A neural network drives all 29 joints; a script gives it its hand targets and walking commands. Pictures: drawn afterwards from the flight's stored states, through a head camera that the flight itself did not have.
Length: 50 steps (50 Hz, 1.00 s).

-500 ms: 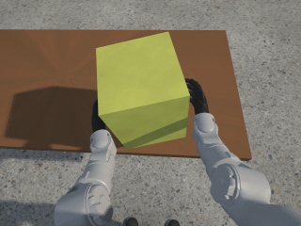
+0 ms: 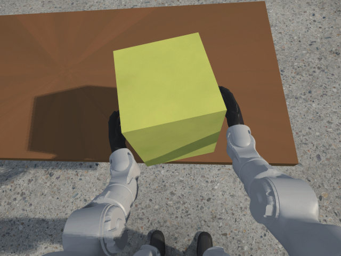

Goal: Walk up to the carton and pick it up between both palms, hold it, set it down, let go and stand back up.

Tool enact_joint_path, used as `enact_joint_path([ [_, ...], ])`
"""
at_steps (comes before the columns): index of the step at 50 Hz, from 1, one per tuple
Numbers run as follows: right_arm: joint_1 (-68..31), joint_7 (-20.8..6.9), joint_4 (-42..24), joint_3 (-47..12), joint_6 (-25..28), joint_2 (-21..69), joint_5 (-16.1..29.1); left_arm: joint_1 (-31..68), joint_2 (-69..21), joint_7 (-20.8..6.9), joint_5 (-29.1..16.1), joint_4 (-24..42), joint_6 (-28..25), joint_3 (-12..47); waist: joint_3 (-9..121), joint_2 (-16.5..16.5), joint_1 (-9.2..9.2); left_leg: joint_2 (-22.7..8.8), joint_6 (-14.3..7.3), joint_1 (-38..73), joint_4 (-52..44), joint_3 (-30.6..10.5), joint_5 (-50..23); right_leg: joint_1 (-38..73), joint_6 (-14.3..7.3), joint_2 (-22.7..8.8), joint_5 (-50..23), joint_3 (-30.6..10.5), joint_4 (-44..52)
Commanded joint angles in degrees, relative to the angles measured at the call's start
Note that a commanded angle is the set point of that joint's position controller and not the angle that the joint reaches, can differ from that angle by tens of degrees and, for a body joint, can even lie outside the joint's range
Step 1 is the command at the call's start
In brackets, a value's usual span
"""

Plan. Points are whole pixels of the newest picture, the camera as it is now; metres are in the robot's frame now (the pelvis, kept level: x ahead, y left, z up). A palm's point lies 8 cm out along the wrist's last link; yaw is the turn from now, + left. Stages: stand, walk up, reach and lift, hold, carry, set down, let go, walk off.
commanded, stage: set down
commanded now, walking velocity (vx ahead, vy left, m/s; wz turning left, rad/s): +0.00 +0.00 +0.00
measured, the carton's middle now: (169, 107) +0.47 +0.03 -0.05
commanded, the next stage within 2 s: none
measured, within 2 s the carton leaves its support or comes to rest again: rests again in 0.98 s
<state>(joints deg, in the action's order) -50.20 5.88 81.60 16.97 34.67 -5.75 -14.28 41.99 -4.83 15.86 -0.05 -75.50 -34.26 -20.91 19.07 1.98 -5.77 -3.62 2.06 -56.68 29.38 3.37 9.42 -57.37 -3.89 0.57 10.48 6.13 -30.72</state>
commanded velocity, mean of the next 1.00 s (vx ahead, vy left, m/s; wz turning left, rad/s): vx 0.00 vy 0.00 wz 0.00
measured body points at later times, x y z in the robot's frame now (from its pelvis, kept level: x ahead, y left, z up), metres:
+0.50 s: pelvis -0.02 +0.00 -0.03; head +0.13 -0.03 +0.40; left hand +0.41 +0.17 -0.02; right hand +0.46 -0.13 -0.04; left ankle +0.00 +0.15 -0.71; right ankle +0.00 -0.07 -0.71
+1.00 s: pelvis -0.01 +0.02 +0.00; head +0.13 -0.01 +0.42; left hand +0.45 +0.16 +0.03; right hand +0.51 -0.15 +0.04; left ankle +0.00 +0.15 -0.71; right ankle +0.00 -0.08 -0.71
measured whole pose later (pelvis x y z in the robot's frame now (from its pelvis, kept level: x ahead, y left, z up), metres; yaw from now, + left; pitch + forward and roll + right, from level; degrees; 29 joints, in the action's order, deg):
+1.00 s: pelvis -0.01 +0.02 +0.00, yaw -4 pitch +36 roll -1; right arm -63.3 -4.0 79.7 10.7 14.3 -18.6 3.2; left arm 53.7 -4.4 13.9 -1.8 -61.4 -9.2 -14.8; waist 20.3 -0.2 -11.3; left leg -5.0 0.9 -57.5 31.8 5.4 10.4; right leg -57.3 -2.8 2.6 7.8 2.5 -28.7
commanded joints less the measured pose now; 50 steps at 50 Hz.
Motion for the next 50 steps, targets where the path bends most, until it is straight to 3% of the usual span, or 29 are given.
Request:
enact_joint_path([
  [1, -30.2, -11.7, 1.1, -16.0, 1.0, 39.8, -8.6, 40.9, -34.4, -12.6, 9.0, 8.9, -3.5, 20.1, 46.8, -8.8, -0.23, 4.1, -2.1, 9.8, 2.4, 1.6, -11.4, 46.3, 7.6, -0.4, -39.0, -2.2, -9.7],
  [6, -31.8, -12.2, 1.8, -13.6, -0.1, 37.9, -8.8, 44.1, -32.4, -12.9, 8.5, 8.1, -3.3, 18.8, 43.3, -9.4, 1.61, 4.8, -1.6, 9.2, 4.1, 1.6, -10.3, 41.6, 7.5, 0.9, -34.7, -1.7, -10.4],
  [12, -33.0, -12.9, 3.6, -9.3, -2.1, 34.4, -9.9, 44.1, -29.5, -11.9, 9.0, 7.2, -2.6, 15.8, 44.6, -9.9, 0.79, 5.3, -2.0, 7.1, 5.4, 2.2, -6.0, 39.9, 7.0, 0.7, -27.5, -2.1, -10.9],
  [13, -32.9, -13.1, 3.4, -8.2, -2.2, 34.0, -10.1, 45.3, -29.6, -11.7, 9.2, 8.1, -2.2, 15.9, 44.9, -8.5, 1.27, 5.5, -1.7, 8.7, 5.4, 2.2, -5.7, 38.4, 7.1, 0.9, -26.2, -1.6, -10.9],
  [16, -33.8, -12.4, 4.5, -5.8, -1.7, 21.7, -6.8, 44.4, -19.6, -9.9, 6.9, 9.2, -2.0, 14.1, 49.5, -6.8, -0.1, 5.2, -0.7, 10.0, 8.7, 2.7, -7.9, 36.7, 6.3, 1.0, -28.4, -1.8, -13.0],
  [17, -33.9, -11.8, 4.7, -4.7, -2.3, 14.4, -5.5, 43.8, -14.0, -9.0, 5.6, 9.5, -1.2, 12.3, 49.3, -7.2, 0.8, 5.4, -0.5, 9.4, 8.5, 2.8, -8.4, 36.9, 6.1, 1.2, -29.1, -1.2, -12.5],
  [18, -35.4, -11.5, 2.7, -4.4, -2.0, 11.3, -3.4, 41.9, -10.4, -8.6, 5.4, 8.9, -1.0, 10.9, 50.5, -7.3, -0.81, 5.5, -0.7, 9.0, 9.1, 3.2, -9.2, 38.3, 6.1, 1.0, -30.7, -2.0, -13.2],
  [19, -37.1, -10.4, 1.5, -2.8, -2.3, -1.0, -0.9, 41.7, -1.3, -7.0, 3.7, 10.6, -0.1, 9.6, 52.7, -6.7, -0.25, 5.5, -0.6, 8.4, 10.0, 3.8, -8.7, 38.9, 6.1, 0.8, -31.2, -1.6, -13.9],
  [20, -38.0, -9.5, -2.3, -3.9, -2.4, -7.9, 3.1, 41.0, 5.7, -5.4, 1.2, 13.5, 0.1, 9.8, 55.7, -7.5, -1.35, 5.5, -0.4, 8.3, 10.7, 4.4, -11.4, 38.4, 6.0, 1.7, -32.8, -2.0, -14.5],
  [21, -42.5, -8.6, -6.6, -5.9, -2.7, -8.6, 7.0, 42.0, 6.7, -4.6, -1.3, 15.8, 1.0, 9.5, 57.9, -9.1, -2.05, 5.5, -0.3, 7.2, 11.4, 4.9, -13.1, 39.1, 6.1, 1.9, -35.7, -2.5, -14.4],
  [22, -46.9, -8.7, -8.7, -7.3, -3.1, -1.1, 8.4, 44.9, 0.8, -5.3, -2.1, 17.9, 1.7, 10.9, 55.3, -12.3, -2.15, 5.5, -1.1, 4.7, 10.9, 4.5, -13.4, 40.5, 6.1, 1.8, -35.3, -2.6, -13.7],
  [24, -50.3, -8.4, -11.8, -9.6, -5.4, -4.1, 12.6, 45.6, 2.9, -5.0, -3.1, 16.3, 4.3, 11.0, 53.3, -15.4, -3.59, 5.6, -2.0, -0.2, 9.8, 5.0, -10.6, 44.2, 5.9, 1.6, -34.3, -4.2, -12.8],
  [26, -49.8, -8.9, -10.8, -9.9, -7.7, -10.1, 14.9, 44.3, 6.0, -4.8, -2.2, 16.1, 7.9, 10.2, 54.9, -14.9, -3.88, 5.2, -1.3, 2.4, 9.3, 5.3, -11.8, 45.9, 5.5, 1.9, -34.8, -4.2, -12.2],
  [27, -51.5, -9.3, -12.5, -10.5, -8.7, -3.1, 14.4, 45.1, 0.4, -5.5, -1.0, 15.7, 9.1, 9.9, 51.7, -16.5, -4.69, 5.2, -2.1, 1.4, 8.8, 5.0, -10.0, 44.9, 5.8, 1.6, -31.7, -4.6, -11.2],
  [29, -50.2, -9.6, -11.5, -8.3, -10.8, -7.2, 13.6, 44.7, 1.7, -5.3, -0.7, 15.4, 11.5, 9.4, 53.6, -16.2, -3.46, 4.7, -1.5, 4.3, 7.4, 5.1, -9.9, 44.9, 5.8, 1.6, -30.5, -3.9, -10.1],
  [31, -49.2, -10.3, -9.9, -7.1, -12.5, -8.8, 12.7, 43.5, 1.3, -5.5, 0.5, 14.0, 13.7, 8.7, 54.2, -16.3, -3.95, 3.9, -1.7, 6.2, 7.1, 5.0, -9.6, 43.7, 5.3, 1.5, -28.0, -4.0, -9.1],
  [32, -48.8, -10.6, -11.1, -6.2, -12.7, -14.4, 13.3, 41.7, 4.8, -4.6, -0.3, 15.6, 14.5, 8.5, 58.8, -15.4, -4.21, 3.8, -0.9, 9.0, 7.2, 5.5, -12.1, 43.6, 4.9, 2.1, -30.5, -3.5, -9.3],
  [33, -48.6, -10.7, -9.6, -4.9, -13.0, -13.2, 12.9, 41.6, 2.4, -4.4, 0.0, 16.7, 15.3, 8.7, 58.9, -14.8, -3.53, 3.3, -0.3, 12.5, 7.8, 5.2, -15.1, 41.4, 4.8, 2.6, -30.4, -2.8, -9.2],
  [34, -49.8, -10.8, -11.4, -5.5, -12.9, -16.1, 14.7, 41.1, 4.3, -3.6, -1.2, 17.2, 15.8, 8.8, 59.7, -13.9, -4.69, 3.0, 0.4, 14.4, 7.3, 5.1, -17.2, 40.7, 4.1, 3.3, -31.1, -2.6, -8.1],
  [35, -49.7, -10.8, -10.9, -5.1, -13.6, -13.2, 14.2, 41.8, 0.9, -4.0, -1.0, 19.3, 16.8, 8.7, 58.4, -14.6, -3.55, 3.1, 0.2, 15.4, 8.2, 4.7, -17.7, 39.9, 4.3, 3.2, -30.6, -2.5, -7.4],
  [36, -49.1, -10.9, -12.1, -4.9, -13.5, -16.9, 15.0, 41.4, 3.8, -3.3, -2.4, 21.0, 16.9, 10.2, 60.7, -13.3, -3.49, 3.1, 0.9, 17.4, 7.8, 4.6, -18.8, 39.8, 4.0, 3.5, -31.8, -2.5, -7.5],
  [37, -49.4, -10.8, -11.8, -5.0, -14.2, -13.1, 14.5, 41.8, 1.4, -3.5, -1.4, 19.6, 17.8, 8.4, 57.2, -15.3, -4.41, 3.1, 0.2, 16.7, 7.5, 4.7, -18.6, 40.1, 4.1, 3.4, -32.2, -2.7, -7.2],
  [38, -49.3, -11.1, -11.2, -4.5, -14.6, -12.2, 13.7, 42.8, 0.1, -3.8, -1.0, 21.0, 18.1, 8.9, 55.4, -14.8, -3.47, 3.1, -0.1, 17.9, 6.3, 4.7, -18.7, 40.2, 4.3, 3.2, -32.1, -2.4, -6.4],
  [40, -49.2, -10.6, -13.0, -4.4, -14.6, -16.3, 13.2, 43.1, 4.8, -3.2, -0.6, 20.5, 18.7, 7.9, 56.0, -15.2, -3.9, 3.1, 0.4, 17.0, 5.8, 5.1, -18.8, 44.1, 4.0, 3.4, -34.5, -2.9, -6.6],
  [43, -49.9, -10.5, -15.3, -4.3, -14.6, -14.6, 15.0, 43.4, 4.7, -2.9, -0.6, 28.0, 18.8, 7.1, 57.9, -14.7, -4.43, 2.7, 0.5, 21.2, 6.2, 4.4, -27.6, 44.9, 4.7, 3.6, -41.7, -3.5, -6.2],
  [44, -48.7, -10.8, -16.8, -5.4, -14.3, -19.8, 16.4, 41.1, 8.3, -2.6, -1.3, 30.6, 19.1, 7.1, 61.8, -13.8, -4.9, 2.9, 0.8, 24.1, 7.0, 4.2, -33.2, 46.5, 4.8, 3.8, -47.6, -3.7, -6.8],
  [47, -48.0, -10.3, -13.5, -6.7, -16.7, -19.7, 18.1, 42.9, 8.5, -2.2, -0.8, 29.0, 21.3, 8.2, 55.9, -12.8, -4.93, 2.1, 0.4, 21.7, 3.7, 3.4, -28.2, 48.8, 4.6, 3.5, -43.0, -4.7, -4.5],
  [49, -47.9, -10.8, -15.3, -8.0, -18.0, -21.1, 19.7, 40.7, 8.7, -2.0, -1.8, 30.2, 22.6, 8.0, 56.7, -14.0, -5.51, 1.8, -0.2, 23.3, 3.2, 2.8, -29.9, 48.8, 4.6, 3.5, -43.8, -5.1, -4.0],
  [50, -48.0, -10.8, -14.3, -7.8, -18.8, -18.9, 19.4, 42.2, 6.3, -1.8, -2.5, 32.2, 23.1, 8.8, 55.0, -13.8, -3.99, 1.7, 0.3, 24.8, 3.3, 2.6, -29.5, 47.6, 4.7, 3.7, -41.6, -4.6, -3.1],
])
